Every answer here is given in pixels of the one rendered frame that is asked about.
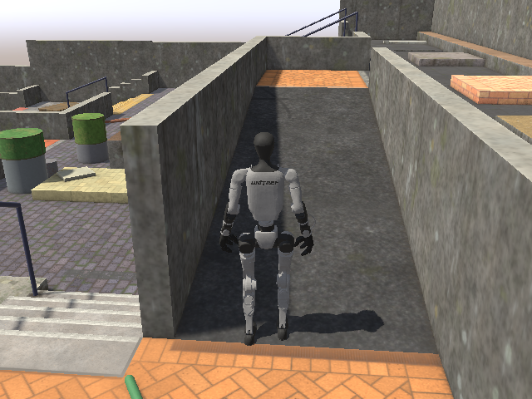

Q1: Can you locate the robot right upper arm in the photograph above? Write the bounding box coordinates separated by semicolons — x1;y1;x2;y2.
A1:
282;168;304;214

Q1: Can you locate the right robot shin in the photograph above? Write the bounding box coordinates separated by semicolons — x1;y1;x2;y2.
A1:
278;274;290;328

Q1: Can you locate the left robot hand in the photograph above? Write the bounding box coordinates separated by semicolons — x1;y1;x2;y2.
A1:
219;234;239;253

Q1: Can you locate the right robot hand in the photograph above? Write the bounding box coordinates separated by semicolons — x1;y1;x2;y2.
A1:
294;235;314;256

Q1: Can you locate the robot right forearm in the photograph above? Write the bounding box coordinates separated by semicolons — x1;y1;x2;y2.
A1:
295;201;312;238

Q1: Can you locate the robot left upper arm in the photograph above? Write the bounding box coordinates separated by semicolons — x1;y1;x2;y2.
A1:
227;168;248;214

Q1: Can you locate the left robot thigh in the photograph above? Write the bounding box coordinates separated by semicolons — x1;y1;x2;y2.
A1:
238;233;257;293

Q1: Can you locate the robot left forearm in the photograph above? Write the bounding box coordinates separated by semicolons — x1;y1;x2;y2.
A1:
220;202;236;236

